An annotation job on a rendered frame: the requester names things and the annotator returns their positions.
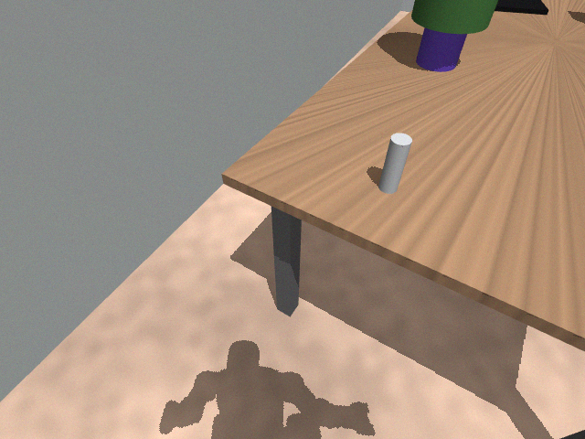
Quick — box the potted plant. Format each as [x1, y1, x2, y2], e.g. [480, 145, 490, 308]
[411, 0, 498, 72]

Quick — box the table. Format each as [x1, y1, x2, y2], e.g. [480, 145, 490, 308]
[221, 0, 585, 439]

